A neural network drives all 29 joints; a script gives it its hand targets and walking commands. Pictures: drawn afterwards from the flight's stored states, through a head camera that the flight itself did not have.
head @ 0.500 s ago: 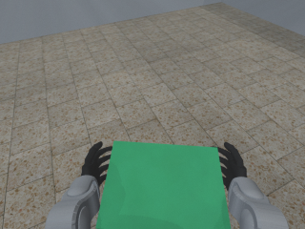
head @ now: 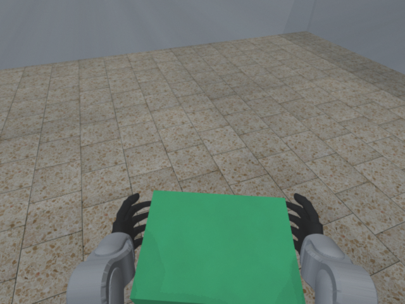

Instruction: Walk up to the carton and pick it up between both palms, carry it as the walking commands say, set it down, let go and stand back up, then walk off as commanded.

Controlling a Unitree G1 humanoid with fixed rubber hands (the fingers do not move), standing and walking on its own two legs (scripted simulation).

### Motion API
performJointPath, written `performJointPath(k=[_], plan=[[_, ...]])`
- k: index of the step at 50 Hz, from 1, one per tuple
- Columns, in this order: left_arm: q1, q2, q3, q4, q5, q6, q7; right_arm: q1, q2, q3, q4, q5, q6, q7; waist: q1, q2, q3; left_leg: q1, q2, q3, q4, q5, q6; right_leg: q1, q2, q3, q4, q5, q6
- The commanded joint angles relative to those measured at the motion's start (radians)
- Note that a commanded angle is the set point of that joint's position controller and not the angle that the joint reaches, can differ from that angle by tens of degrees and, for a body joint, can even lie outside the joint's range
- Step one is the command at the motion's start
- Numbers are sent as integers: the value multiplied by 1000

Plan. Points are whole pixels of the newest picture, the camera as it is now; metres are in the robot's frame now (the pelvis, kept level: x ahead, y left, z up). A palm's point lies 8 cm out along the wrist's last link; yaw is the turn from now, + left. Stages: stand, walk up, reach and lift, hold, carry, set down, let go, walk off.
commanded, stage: carry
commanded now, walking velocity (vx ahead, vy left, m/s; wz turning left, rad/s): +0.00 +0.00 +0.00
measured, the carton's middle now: (213, 269) +0.21 +0.00 +0.01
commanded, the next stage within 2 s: none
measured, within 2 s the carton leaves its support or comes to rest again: neither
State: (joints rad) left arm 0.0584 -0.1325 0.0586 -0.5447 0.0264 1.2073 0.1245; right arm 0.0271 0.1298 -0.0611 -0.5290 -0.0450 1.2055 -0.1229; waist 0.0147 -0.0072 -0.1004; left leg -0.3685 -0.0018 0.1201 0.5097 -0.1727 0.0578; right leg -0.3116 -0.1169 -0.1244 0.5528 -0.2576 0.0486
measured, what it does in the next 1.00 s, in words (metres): stands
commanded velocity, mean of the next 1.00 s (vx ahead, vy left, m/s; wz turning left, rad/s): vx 0.00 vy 0.00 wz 0.00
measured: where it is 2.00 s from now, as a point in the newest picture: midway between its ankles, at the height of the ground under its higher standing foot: outside the picture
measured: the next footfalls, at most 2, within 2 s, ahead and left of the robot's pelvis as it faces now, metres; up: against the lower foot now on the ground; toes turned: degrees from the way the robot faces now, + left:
none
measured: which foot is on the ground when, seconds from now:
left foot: down 0.00-1.00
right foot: down 0.00-1.00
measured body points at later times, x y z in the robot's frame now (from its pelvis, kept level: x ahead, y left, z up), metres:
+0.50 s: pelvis +0.00 -0.01 +0.00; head -0.02 -0.01 +0.45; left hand +0.24 +0.14 +0.09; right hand +0.24 -0.17 +0.09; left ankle +0.06 +0.09 -0.73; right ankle +0.01 -0.15 -0.73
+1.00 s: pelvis +0.01 -0.02 +0.00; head -0.01 -0.03 +0.45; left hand +0.26 +0.13 +0.09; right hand +0.25 -0.18 +0.09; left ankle +0.06 +0.09 -0.73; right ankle +0.01 -0.15 -0.73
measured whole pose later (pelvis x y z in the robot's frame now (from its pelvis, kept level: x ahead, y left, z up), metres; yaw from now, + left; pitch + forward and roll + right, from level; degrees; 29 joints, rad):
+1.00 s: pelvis +0.01 -0.02 +0.00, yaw +0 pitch +2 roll +0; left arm 0.03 -0.13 0.06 -0.51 0.03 1.18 0.13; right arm 0.00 0.13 -0.08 -0.50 -0.04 1.18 -0.12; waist -0.01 0.01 -0.09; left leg -0.35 0.03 0.11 0.50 -0.18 0.02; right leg -0.30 -0.08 -0.12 0.54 -0.27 0.02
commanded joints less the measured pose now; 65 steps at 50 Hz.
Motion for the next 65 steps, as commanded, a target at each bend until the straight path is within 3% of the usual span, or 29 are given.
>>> performJointPath(k=[1,15,22,32,65], plan=[[-419,-725,-658,-102,-279,-11,-110,-368,729,613,-102,259,-11,110,-13,61,-122,62,174,-204,-219,-192,-9,15,-23,45,-63,-96,-4],[-410,-716,-638,-104,-265,-11,-105,-386,728,634,-116,272,-5,117,-15,11,-135,74,143,-143,-159,-87,-21,25,-38,82,-108,-53,-26],[-417,-692,-606,-51,-248,-26,-108,-390,706,606,-64,253,-20,117,-19,3,-142,85,137,-124,-126,-23,-22,26,-45,93,-115,-24,-39],[-421,-712,-617,-73,-255,-39,-107,-394,728,621,-82,266,-32,118,-21,3,-158,97,134,-112,-100,35,-24,39,-45,92,-116,11,-48],[-436,-671,-573,-20,-222,-71,-98,-410,677,578,-28,243,-69,106,-27,6,-163,97,127,-110,-83,71,-23,59,-32,85,-106,49,-69]])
